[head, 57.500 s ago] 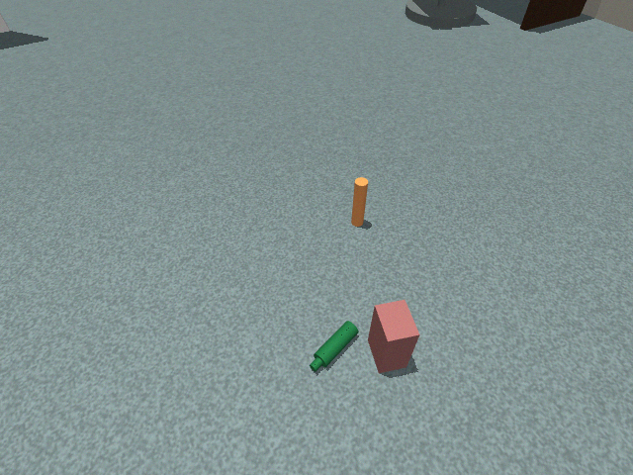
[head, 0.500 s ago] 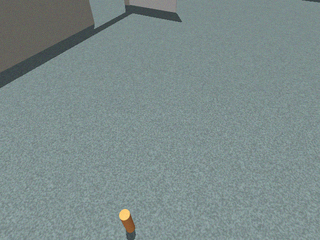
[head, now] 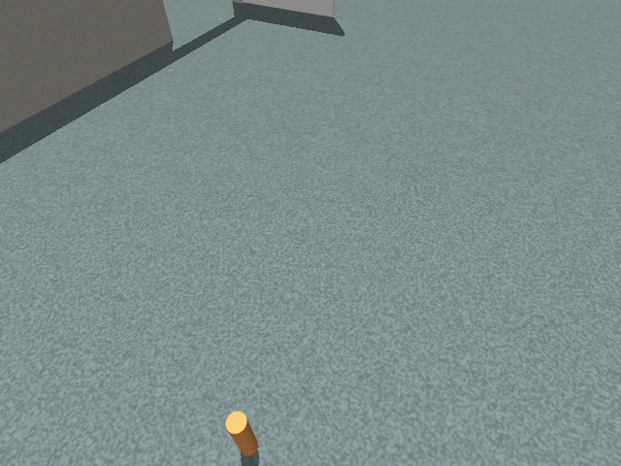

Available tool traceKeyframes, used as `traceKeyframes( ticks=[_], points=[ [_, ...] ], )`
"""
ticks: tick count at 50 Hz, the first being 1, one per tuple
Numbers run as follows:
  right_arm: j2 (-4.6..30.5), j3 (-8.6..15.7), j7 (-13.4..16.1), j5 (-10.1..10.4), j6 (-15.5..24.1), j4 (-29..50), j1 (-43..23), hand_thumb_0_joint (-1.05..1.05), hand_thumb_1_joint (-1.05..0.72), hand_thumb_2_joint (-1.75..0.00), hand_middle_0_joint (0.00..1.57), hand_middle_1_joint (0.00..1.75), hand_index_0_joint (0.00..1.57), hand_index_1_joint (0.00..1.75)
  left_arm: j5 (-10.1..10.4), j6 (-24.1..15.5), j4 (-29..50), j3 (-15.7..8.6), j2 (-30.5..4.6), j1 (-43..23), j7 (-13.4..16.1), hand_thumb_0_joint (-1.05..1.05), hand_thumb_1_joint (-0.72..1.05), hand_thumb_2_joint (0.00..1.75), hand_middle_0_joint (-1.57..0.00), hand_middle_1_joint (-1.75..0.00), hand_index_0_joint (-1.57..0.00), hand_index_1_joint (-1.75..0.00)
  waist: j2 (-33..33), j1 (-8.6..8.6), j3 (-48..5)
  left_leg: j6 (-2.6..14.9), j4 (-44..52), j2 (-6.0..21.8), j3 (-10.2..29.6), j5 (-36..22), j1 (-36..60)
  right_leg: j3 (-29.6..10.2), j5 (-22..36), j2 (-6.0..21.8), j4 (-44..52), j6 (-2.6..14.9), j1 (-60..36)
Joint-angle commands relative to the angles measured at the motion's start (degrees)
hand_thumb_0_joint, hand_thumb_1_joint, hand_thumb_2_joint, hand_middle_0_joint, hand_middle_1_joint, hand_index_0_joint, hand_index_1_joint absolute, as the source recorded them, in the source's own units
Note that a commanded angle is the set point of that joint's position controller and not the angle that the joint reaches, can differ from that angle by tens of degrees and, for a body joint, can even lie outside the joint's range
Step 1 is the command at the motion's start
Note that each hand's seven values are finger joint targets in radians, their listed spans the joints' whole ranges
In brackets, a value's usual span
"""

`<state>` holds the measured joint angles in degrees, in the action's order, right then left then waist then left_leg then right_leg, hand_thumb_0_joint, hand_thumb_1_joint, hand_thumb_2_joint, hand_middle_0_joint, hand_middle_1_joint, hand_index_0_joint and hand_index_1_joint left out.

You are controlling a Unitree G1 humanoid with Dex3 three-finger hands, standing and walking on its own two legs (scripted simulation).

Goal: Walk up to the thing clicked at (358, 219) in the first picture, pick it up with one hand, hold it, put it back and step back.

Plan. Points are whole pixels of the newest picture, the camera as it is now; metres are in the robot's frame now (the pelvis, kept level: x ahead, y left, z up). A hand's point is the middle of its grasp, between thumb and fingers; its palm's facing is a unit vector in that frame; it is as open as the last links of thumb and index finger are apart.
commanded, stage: stand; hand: left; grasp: from the side
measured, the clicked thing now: (243, 434) +0.34 +0.21 -0.66
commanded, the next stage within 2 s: step back in 0.58 s
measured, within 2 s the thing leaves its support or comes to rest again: neither
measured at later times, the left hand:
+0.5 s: hand out of the picture +0.08 +0.24 -0.16, palm faces -0.02 -0.94 -0.34, open 7.3 cm
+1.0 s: hand out of the picture +0.08 +0.30 -0.18, palm faces -0.04 -0.93 -0.38, open 7.3 cm
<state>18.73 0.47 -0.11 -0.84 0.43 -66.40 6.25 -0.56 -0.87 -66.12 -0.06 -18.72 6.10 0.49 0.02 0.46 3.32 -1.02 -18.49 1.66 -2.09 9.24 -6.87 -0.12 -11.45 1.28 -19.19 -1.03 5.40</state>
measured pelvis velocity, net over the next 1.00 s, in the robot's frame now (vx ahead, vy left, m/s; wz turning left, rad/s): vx -0.06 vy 0.03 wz -0.02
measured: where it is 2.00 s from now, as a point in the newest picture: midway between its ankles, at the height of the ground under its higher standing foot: outside the picture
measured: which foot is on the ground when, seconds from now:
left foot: down 0.00-1.00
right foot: down 0.00-0.90, up 0.92-1.00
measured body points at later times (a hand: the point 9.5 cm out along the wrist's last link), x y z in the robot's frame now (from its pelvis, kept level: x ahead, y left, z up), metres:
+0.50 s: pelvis +0.01 +0.00 +0.00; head +0.01 -0.01 +0.45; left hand +0.09 +0.29 -0.13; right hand +0.08 -0.30 -0.14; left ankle +0.01 +0.13 -0.75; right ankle -0.01 -0.13 -0.75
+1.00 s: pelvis -0.06 +0.03 -0.02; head +0.01 +0.06 +0.42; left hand +0.08 +0.34 -0.16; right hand -0.01 -0.29 -0.13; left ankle -0.05 +0.13 -0.75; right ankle -0.05 -0.12 -0.69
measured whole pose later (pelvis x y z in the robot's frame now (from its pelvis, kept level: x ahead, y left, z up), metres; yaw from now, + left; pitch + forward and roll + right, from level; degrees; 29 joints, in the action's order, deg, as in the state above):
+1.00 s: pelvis -0.06 +0.03 -0.02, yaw -1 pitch -1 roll -1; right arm 20.5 3.3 -0.3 -1.7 -1.5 -55.9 8.5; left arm -0.6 3.5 -51.8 -3.5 -23.5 2.0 2.1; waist -2.8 1.1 11.0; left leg 2.6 -36.7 -1.1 0.1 18.5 -16.9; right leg -9.6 -31.0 -5.4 -58.3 1.5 26.4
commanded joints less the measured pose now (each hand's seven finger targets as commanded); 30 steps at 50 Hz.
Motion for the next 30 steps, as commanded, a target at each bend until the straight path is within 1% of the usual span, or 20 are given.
traceKeyframes(
  ticks=[1, 2, 4, 6, 7, 8, 11, 12, 13, 16, 19, 20, 21, 22, 24, 25, 27, 28, 29, 30],
  points=[
    [11.66, 1.93, 0.78, 0.01, 1.15, 3.04, -1.55, 0.00, -0.90, -0.90, 0.20, 0.30, 0.20, 0.30, 0.02, -1.10, 3.31, -2.46, -12.21, -1.56, 0.55, 0.00, 0.90, 0.90, -0.20, -0.30, -0.20, -0.30, 0.37, -0.13, -4.72, 1.66, 2.39, 6.15, 5.05, -7.84, 2.28, -4.86, 9.66, 6.45, 2.88, 1.76, 0.50],
    [12.07, 2.00, 0.82, 0.09, 1.19, 3.12, -2.23, 0.00, -0.90, -0.90, 0.20, 0.30, 0.20, 0.30, -0.03, -1.09, 3.24, -2.38, -11.87, -1.18, 0.51, 0.00, 0.90, 0.90, -0.20, -0.30, -0.20, -0.30, 0.75, -0.25, -5.31, 1.68, 1.73, 6.29, 4.98, -9.77, 3.55, -4.66, 11.63, 6.30, 2.74, 1.55, 0.77],
    [12.05, 1.99, 0.96, 0.14, 1.29, 3.11, -1.58, 0.00, -0.90, -0.90, 0.20, 0.30, 0.20, 0.30, -0.04, -1.09, 3.53, -2.52, -12.12, -1.77, 0.57, 0.00, 0.90, 0.90, -0.20, -0.30, -0.20, -0.30, 0.41, 0.02, -6.55, 1.75, 1.31, 6.37, 4.48, -12.04, 3.80, -4.83, 14.87, 6.63, 2.35, 1.71, -0.73],
    [11.86, 1.81, 0.98, 0.18, 1.40, 2.99, -1.76, 0.00, -0.90, -0.90, 0.20, 0.30, 0.20, 0.30, 0.13, -0.98, 3.36, -2.52, -12.15, -1.58, 0.50, 0.00, 0.90, 0.90, -0.20, -0.30, -0.20, -0.30, 0.40, -0.02, -5.90, 1.48, 1.82, 6.30, 4.58, -12.58, 4.03, -4.45, 14.74, 6.33, 2.13, 1.59, -0.35],
    [12.10, 1.97, 1.07, 0.17, 1.38, 3.13, -1.97, 0.00, -0.90, -0.90, 0.20, 0.30, 0.20, 0.30, 0.07, -0.95, 3.51, -2.58, -12.17, -1.78, 0.55, 0.00, 0.90, 0.90, -0.20, -0.30, -0.20, -0.30, 0.68, -0.11, -6.44, 1.59, 1.46, 6.61, 4.49, -13.21, 4.54, -4.46, 15.21, 6.42, 1.87, 1.73, -0.47],
    [12.30, 1.90, 1.05, 0.20, 1.37, 3.04, -1.80, 0.00, -0.90, -0.90, 0.20, 0.30, 0.20, 0.30, 0.11, -0.88, 3.51, -2.49, -11.92, -1.63, 0.50, 0.00, 0.90, 0.90, -0.20, -0.30, -0.20, -0.30, 0.81, -0.17, -6.27, 1.61, 1.68, 6.45, 4.40, -12.40, 4.03, -4.42, 14.51, 6.33, 2.28, 1.56, -0.49],
    [12.24, 1.94, 1.10, 0.15, 1.35, 3.04, -2.16, 0.00, -0.90, -0.90, 0.20, 0.30, 0.20, 0.30, 0.11, -0.80, 3.52, -2.56, -12.10, -1.88, 0.48, 0.00, 0.90, 0.90, -0.20, -0.30, -0.20, -0.30, -0.08, -0.12, -5.79, 1.39, 1.74, 6.65, 4.44, -13.07, 4.55, -4.32, 14.38, 6.33, 2.20, 1.65, -0.21],
    [12.51, 1.99, 1.13, 0.16, 1.32, 2.99, -2.23, 0.00, -0.90, -0.90, 0.20, 0.30, 0.20, 0.30, 0.06, -0.82, 3.54, -2.56, -12.14, -1.83, 0.49, 0.00, 0.90, 0.90, -0.20, -0.30, -0.20, -0.30, 0.01, -0.22, -5.63, 1.31, 1.86, 6.64, 4.48, -12.73, 4.72, -4.29, 14.21, 6.20, 2.35, 1.54, 0.23],
    [12.13, 1.85, 1.07, 0.16, 1.26, 2.84, -2.32, 0.00, -0.90, -0.90, 0.20, 0.30, 0.20, 0.30, 0.12, -0.76, 3.46, -2.42, -11.97, -1.83, 0.40, 0.00, 0.90, 0.90, -0.20, -0.30, -0.20, -0.30, -0.27, -0.22, -4.54, 1.17, 2.23, 6.36, 4.42, -10.91, 3.85, -4.39, 12.48, 6.08, 3.09, 1.46, 0.80],
    [12.23, 1.98, 1.01, 0.11, 1.13, 3.00, -2.41, 0.00, -0.90, -0.90, 0.20, 0.30, 0.20, 0.30, 0.06, -0.78, 3.73, -2.48, -12.11, -2.03, 0.48, 0.00, 0.90, 0.90, -0.20, -0.30, -0.20, -0.30, -0.05, -0.04, -4.91, 1.24, 2.03, 6.52, 4.23, -10.49, 4.18, -4.60, 12.32, 6.21, 3.02, 1.69, 0.71],
    [12.17, 2.05, 0.84, 0.12, 1.08, 3.05, -2.62, 0.00, -0.90, -0.90, 0.20, 0.30, 0.20, 0.30, 0.01, -0.89, 3.67, -2.48, -12.40, -1.62, 0.46, 0.00, 0.90, 0.90, -0.20, -0.30, -0.20, -0.30, -0.35, 0.02, -3.95, 1.13, 2.61, 6.30, 4.37, -7.65, 3.73, -4.74, 10.02, 6.03, 3.87, 1.60, 1.64],
    [12.68, 2.15, 0.87, 0.10, 1.07, 3.13, -2.79, 0.00, -0.90, -0.90, 0.20, 0.30, 0.20, 0.30, -0.06, -0.90, 3.87, -2.52, -12.40, -1.84, 0.46, 0.00, 0.90, 0.90, -0.20, -0.30, -0.20, -0.30, 0.32, 0.01, -4.71, 1.45, 2.15, 6.52, 4.09, -7.97, 4.19, -4.94, 11.11, 6.26, 3.75, 1.78, 1.12],
    [12.27, 2.05, 0.80, 0.11, 1.11, 3.08, -2.44, 0.00, -0.90, -0.90, 0.20, 0.30, 0.20, 0.30, 0.04, -0.98, 3.96, -2.54, -12.62, -2.08, 0.50, 0.00, 0.90, 0.90, -0.20, -0.30, -0.20, -0.30, 0.17, 0.11, -4.79, 1.24, 2.58, 6.53, 4.42, -8.65, 3.89, -4.97, 11.32, 6.25, 3.44, 1.82, 0.89],
    [12.45, 2.16, 0.74, 0.17, 1.12, 3.29, -3.11, 0.00, -0.90, -0.90, 0.20, 0.30, 0.20, 0.30, 0.01, -0.99, 4.02, -2.48, -12.51, -1.76, 0.52, 0.00, 0.90, 0.90, -0.20, -0.30, -0.20, -0.30, 0.30, -0.03, -5.20, 1.43, 2.08, 6.64, 4.29, -9.90, 4.66, -4.68, 12.42, 6.16, 3.31, 1.80, 1.00],
    [12.28, 1.92, 0.78, 0.15, 1.20, 3.17, -2.48, 0.00, -0.90, -0.90, 0.20, 0.30, 0.20, 0.30, 0.15, -1.07, 4.16, -2.44, -12.53, -1.86, 0.45, 0.00, 0.90, 0.90, -0.20, -0.30, -0.20, -0.30, 0.21, 0.03, -4.88, 1.41, 2.33, 6.53, 4.05, -8.95, 3.92, -5.18, 12.19, 6.32, 3.64, 1.74, 0.59],
    [12.23, 2.07, 0.79, 0.11, 1.21, 3.26, -2.82, 0.00, -0.90, -0.90, 0.20, 0.30, 0.20, 0.30, 0.01, -1.03, 4.20, -2.53, -12.67, -1.90, 0.50, 0.00, 0.90, 0.90, -0.20, -0.30, -0.20, -0.30, -0.08, 0.01, -4.61, 1.20, 2.67, 6.53, 4.34, -8.49, 3.93, -4.79, 11.27, 6.09, 3.52, 1.78, 1.30],
    [12.45, 2.00, 0.81, 0.09, 1.23, 3.25, -2.81, 0.00, -0.90, -0.90, 0.20, 0.30, 0.20, 0.30, 0.04, -0.98, 4.16, -2.46, -12.48, -1.58, 0.41, 0.00, 0.90, 0.90, -0.20, -0.30, -0.20, -0.30, 0.63, -0.20, -4.47, 1.44, 2.74, 6.64, 4.20, -7.30, 3.89, -5.16, 10.39, 6.24, 3.79, 1.79, 1.44],
    [12.11, 1.92, 0.80, 0.17, 1.15, 3.31, -2.78, 0.00, -0.90, -0.90, 0.20, 0.30, 0.20, 0.30, 0.05, -0.91, 4.14, -2.56, -12.78, -1.95, 0.45, 0.00, 0.90, 0.90, -0.20, -0.30, -0.20, -0.30, 0.37, 0.02, -4.13, 1.51, 2.99, 6.53, 4.30, -6.92, 3.51, -5.12, 9.96, 6.15, 3.88, 1.86, 1.39],
    [14.86, 3.10, 0.65, -0.04, 0.17, 4.41, -3.94, 0.00, -0.90, -0.90, 0.20, 0.30, 0.20, 0.30, 0.69, -0.30, 6.01, -5.24, -16.44, -1.46, 0.64, 0.00, 0.90, 0.90, -0.20, -0.30, -0.20, -0.30, -1.25, -0.55, 2.75, 3.08, -2.01, 5.55, 5.74, -12.85, -2.14, -5.68, 17.40, 4.89, -0.81, 2.20, 5.86],
    [14.36, 3.19, 0.68, 0.34, -0.18, 5.30, -3.08, 0.00, -0.90, -0.90, 0.20, 0.30, 0.20, 0.30, 0.87, -0.03, 6.62, -5.36, -16.29, -0.51, 0.84, 0.00, 0.90, 0.90, -0.20, -0.30, -0.20, -0.30, -1.17, -0.37, 1.62, 3.44, -3.49, 5.57, 5.07, -14.11, -2.44, -5.36, 18.59, 5.02, -2.17, 2.79, 5.69]
  ],
)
